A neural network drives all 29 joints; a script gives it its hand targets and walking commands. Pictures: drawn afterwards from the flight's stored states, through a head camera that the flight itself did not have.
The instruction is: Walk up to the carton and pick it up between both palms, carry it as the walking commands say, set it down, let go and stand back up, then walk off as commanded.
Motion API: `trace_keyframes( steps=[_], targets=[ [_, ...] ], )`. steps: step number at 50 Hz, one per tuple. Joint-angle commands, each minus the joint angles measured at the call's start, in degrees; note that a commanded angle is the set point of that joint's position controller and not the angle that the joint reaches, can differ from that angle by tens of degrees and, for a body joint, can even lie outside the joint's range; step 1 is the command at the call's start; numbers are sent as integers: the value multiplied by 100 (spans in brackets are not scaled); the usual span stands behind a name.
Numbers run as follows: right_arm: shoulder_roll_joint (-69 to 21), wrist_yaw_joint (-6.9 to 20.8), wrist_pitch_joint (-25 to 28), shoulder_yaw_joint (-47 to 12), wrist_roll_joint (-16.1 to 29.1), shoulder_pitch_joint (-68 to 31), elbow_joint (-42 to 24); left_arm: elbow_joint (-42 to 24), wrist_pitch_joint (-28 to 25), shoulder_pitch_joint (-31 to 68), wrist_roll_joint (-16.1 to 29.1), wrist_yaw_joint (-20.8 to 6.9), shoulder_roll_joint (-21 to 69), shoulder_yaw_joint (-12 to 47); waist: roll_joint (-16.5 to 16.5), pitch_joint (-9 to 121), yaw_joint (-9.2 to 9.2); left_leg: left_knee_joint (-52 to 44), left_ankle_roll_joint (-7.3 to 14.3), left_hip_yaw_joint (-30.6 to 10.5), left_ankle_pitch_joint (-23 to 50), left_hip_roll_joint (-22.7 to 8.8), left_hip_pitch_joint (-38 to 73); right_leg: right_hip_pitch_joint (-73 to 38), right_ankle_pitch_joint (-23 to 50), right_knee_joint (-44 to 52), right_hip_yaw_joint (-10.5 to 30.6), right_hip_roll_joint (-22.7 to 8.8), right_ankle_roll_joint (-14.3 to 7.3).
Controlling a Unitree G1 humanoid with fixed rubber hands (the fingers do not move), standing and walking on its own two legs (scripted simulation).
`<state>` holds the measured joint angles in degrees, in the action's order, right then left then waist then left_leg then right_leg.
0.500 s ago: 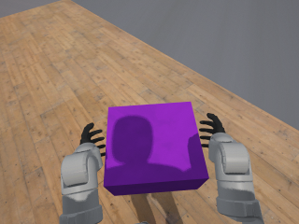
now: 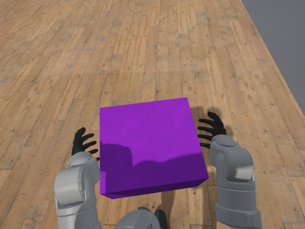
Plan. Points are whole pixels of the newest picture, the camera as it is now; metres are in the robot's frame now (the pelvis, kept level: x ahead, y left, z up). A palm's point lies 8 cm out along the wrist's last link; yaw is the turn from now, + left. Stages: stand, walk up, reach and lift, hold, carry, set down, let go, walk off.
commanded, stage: carry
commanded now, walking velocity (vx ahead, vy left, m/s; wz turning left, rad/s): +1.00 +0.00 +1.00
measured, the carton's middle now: (149, 148) +0.34 +0.05 -0.02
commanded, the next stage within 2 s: none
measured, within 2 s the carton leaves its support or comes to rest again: neither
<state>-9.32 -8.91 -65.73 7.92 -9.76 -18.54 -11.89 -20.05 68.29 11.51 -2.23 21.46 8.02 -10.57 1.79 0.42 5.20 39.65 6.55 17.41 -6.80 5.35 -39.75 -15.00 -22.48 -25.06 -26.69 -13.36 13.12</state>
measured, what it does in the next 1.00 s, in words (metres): walks ahead, turning left: left foot, then right foot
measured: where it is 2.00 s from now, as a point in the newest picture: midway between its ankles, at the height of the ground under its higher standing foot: (119, 98)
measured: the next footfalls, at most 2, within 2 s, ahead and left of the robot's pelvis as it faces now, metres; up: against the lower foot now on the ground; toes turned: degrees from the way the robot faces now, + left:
left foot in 0.04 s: +0.24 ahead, +0.00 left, +0.00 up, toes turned +8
right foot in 0.30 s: +0.57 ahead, -0.21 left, +0.00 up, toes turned +7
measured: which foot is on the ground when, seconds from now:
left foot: up 0.00-0.02, down 0.04-0.34, up 0.36-0.66, down 0.68-1.00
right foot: down 0.00-0.04, up 0.06-0.28, down 0.30-0.66, up 0.68-1.00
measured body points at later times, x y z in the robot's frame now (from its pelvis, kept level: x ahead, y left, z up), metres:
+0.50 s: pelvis +0.57 -0.05 +0.02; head +0.62 -0.01 +0.46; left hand +0.74 +0.25 +0.06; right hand +0.93 -0.03 +0.08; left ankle +0.48 +0.01 -0.59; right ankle +0.53 -0.22 -0.71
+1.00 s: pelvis +1.02 +0.21 +0.02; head +1.09 +0.27 +0.46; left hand +1.15 +0.52 +0.03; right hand +1.36 +0.27 +0.05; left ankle +0.90 +0.16 -0.70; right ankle +1.24 +0.25 -0.69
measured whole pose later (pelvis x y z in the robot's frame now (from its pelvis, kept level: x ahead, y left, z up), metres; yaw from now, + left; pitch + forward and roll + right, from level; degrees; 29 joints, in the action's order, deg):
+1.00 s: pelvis +1.02 +0.21 +0.02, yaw +39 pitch +3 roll +0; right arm -10.0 -20.8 -66.7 8.5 -2.7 -19.6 -12.5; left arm -14.5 69.0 16.1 -7.9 17.2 9.0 -12.0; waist 0.9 -9.3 -3.0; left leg 29.2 6.3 8.2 -24.1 4.4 -5.3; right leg 33.6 6.5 -25.7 -9.8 -3.0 1.4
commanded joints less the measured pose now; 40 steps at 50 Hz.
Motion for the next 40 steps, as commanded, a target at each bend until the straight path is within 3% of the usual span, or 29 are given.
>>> trace_keyframes(
  steps=[1,2,3,4,5,6,7,8,11,13,15,16,17,18,19,20,21,23,25,27,29,32,33,34,35,36,37,39,40],
  targets=[
    [-5227,1638,-126,-3988,2487,-2499,-506,72,101,3958,2799,-3763,5130,4218,1889,2209,-738,-179,368,259,806,782,4944,2105,9784,-2507,620,-350,-74],
    [-5050,1594,-63,-3900,2506,-2681,-648,249,161,3908,2707,-3827,5176,4096,1415,2435,-889,-640,927,-1230,1072,8,6492,3668,5847,-4358,1021,-66,-147],
    [-4990,1637,-49,-3704,2411,-2725,-419,888,230,3620,2521,-3892,5262,3999,-113,2153,-744,-904,1543,-3705,76,-1370,6812,4929,-471,-6425,1337,1140,-264],
    [-4636,1633,-35,-3435,2393,-2788,-38,1422,214,3600,2488,-3959,5114,3930,419,1302,-697,-895,1415,-4199,1933,-1280,5341,4801,-554,-6762,2465,1295,-577],
    [-4598,1604,-44,-3543,2443,-2879,-157,1143,107,3589,2634,-3894,5309,3967,-53,2231,-708,-1165,1848,-5136,1468,-1809,6539,5944,-588,-7011,2920,1202,-423],
    [-4959,1677,-67,-3650,2406,-2247,217,1117,96,3436,2516,-3786,5356,3954,-66,2403,-797,-1526,2072,-5504,412,-2253,6739,6452,-869,-6915,3558,807,-272],
    [-5268,1809,-86,-3750,2668,-2268,322,1190,65,3247,2264,-3698,5375,3814,-281,2174,-761,-1556,1760,-4922,774,-2108,6356,6594,-962,-6421,3699,424,-306],
    [-5653,1962,-150,-3784,2801,-2446,598,981,-14,3640,2095,-3654,5488,3791,121,2006,-666,-1600,1577,-4805,793,-1886,5286,6211,-998,-6034,3801,324,-425],
    [-6014,2274,-220,-4169,3507,-3531,-123,319,-170,3790,1744,-3455,5467,3439,283,798,-487,-2199,1083,-3883,342,-1674,2047,4586,-1815,-2799,3052,80,-535],
    [-5978,2359,-215,-4287,3726,-3514,-505,-99,-291,3687,1778,-3335,5563,3361,-328,1183,-470,-1809,793,-3001,283,-1044,1050,2444,418,-1278,2195,698,-565],
    [-5907,2382,-171,-4168,3698,-2941,-371,-152,-401,3297,1707,-3162,5695,3470,-69,2684,-266,631,482,-2003,1699,-574,523,-217,2195,-879,1448,1060,-479],
    [-5786,2404,-181,-4060,3689,-2913,-457,-279,-462,2973,1547,-3055,5604,3626,629,3417,-72,2263,173,-1495,1357,-314,153,-1364,2208,-383,2161,262,-618],
    [-5632,2401,-137,-4035,3676,-2958,-865,-235,-482,2832,1543,-3019,5665,3790,1913,4135,-194,3653,-16,-1721,-1657,-116,-287,-2023,1503,491,4648,-1314,-1259],
    [-5322,2431,-165,-3945,3619,-3439,-798,49,-581,2709,1402,-2893,5625,3790,1854,3755,-183,4455,-29,-1999,-1756,-241,-645,-1721,3049,615,5836,-1796,-1645],
    [-5457,2441,-226,-3777,3538,-2957,-168,-82,-577,2933,1382,-2824,5762,3862,852,3173,-204,4812,9,-2105,-1759,-481,-1334,-1990,4120,221,5581,-2116,-1743],
    [-5434,2372,-184,-3747,3382,-2721,-450,-555,-524,3180,1582,-2816,5691,4149,565,3468,-182,5196,-53,-2094,-1785,-831,-2332,-3116,4588,-282,5150,-2468,-2026],
    [-5176,2357,-126,-3649,3236,-2661,-506,-641,-535,3145,1572,-2816,5637,4190,141,3258,-154,4957,-93,-2146,-1938,-1114,-2505,-2757,3796,-211,4857,-2346,-2057],
    [-5404,2361,-127,-3753,3220,-2396,-326,-222,-426,2559,1427,-2888,5774,3984,136,2436,-148,3863,-116,-1749,-1788,-1053,-2448,-2184,4787,-65,3878,-1681,-1559],
    [-5378,2265,-125,-3688,2817,-2000,-21,-418,-364,2876,1725,-3082,5596,4138,347,1748,-135,2753,-52,-1363,-1711,-1015,-2198,-1895,5134,309,2741,-1493,-1119],
    [-5260,2090,-87,-3695,2696,-1967,-225,-587,-294,3126,2167,-3304,5405,4375,451,1309,-180,1423,-40,-629,-1198,-724,-1289,-922,4855,963,1803,-945,-1104],
    [-5282,1892,-84,-3815,2426,-1861,-505,-861,-150,3796,2551,-3472,5272,4567,925,1272,-440,-184,-12,295,236,-10,830,99,7211,784,412,-282,-921],
    [-5024,1701,-146,-3797,2290,-1878,-615,-373,89,3619,2830,-3668,5182,4398,1669,1880,-576,-234,93,766,737,856,3554,762,10120,-724,348,-304,-769],
    [-5127,1683,-131,-3882,2450,-2481,-761,-47,162,3812,2794,-3685,5316,4293,1830,1921,-639,-311,106,696,831,806,4364,1414,9960,-1644,291,-297,-648],
    [-5074,1650,-141,-3771,2414,-2662,-613,475,285,3592,2667,-3741,5215,4039,1469,2057,-788,-946,328,-284,1713,244,5733,2564,7301,-3028,572,-143,-665],
    [-5151,1667,-168,-3707,2379,-2877,-509,772,348,3798,2496,-3803,5422,3905,311,1958,-629,-823,892,-2869,2334,-1445,6808,4241,1314,-4845,985,688,-457],
    [-4839,1682,-300,-3343,2325,-2456,383,1692,417,3399,2325,-3807,5219,3548,12,1331,-659,-794,1336,-3843,4091,-2050,6171,5014,-1083,-6387,1677,1278,-642],
    [-4938,1675,-315,-3434,2375,-2529,543,1784,349,3186,2383,-3821,5201,3627,65,1868,-708,-1032,1786,-4433,4532,-2485,6508,5618,-720,-6951,2599,1255,-514],
    [-5483,1846,-306,-3393,2555,-2284,1038,1546,198,3444,2180,-3682,5622,3682,-157,1978,-671,-1612,1330,-3795,3712,-2550,5934,5853,-672,-6108,2982,485,-658],
    [-5879,1960,-272,-3465,2753,-2506,968,1143,115,3894,2120,-3620,5796,3651,292,1954,-645,-1724,1144,-3662,3278,-2362,5284,5608,-602,-5611,3067,442,-765]
  ],
)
